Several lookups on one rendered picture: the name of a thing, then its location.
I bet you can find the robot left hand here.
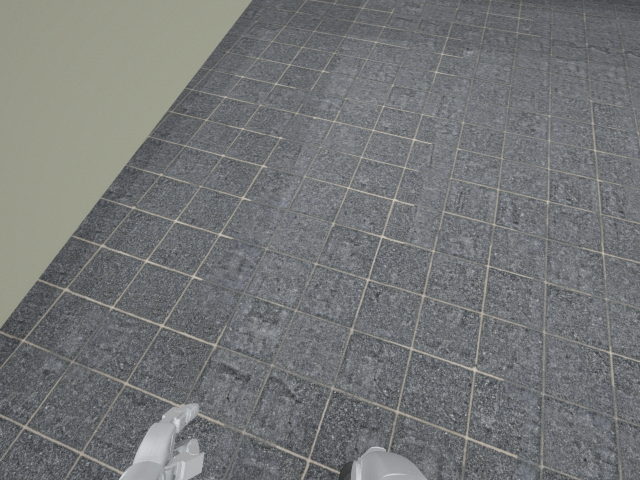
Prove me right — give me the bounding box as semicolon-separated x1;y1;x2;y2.
132;403;204;480

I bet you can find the right robot shin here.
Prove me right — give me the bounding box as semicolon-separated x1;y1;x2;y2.
361;447;386;457

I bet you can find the robot right thigh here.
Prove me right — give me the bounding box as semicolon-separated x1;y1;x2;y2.
351;451;427;480

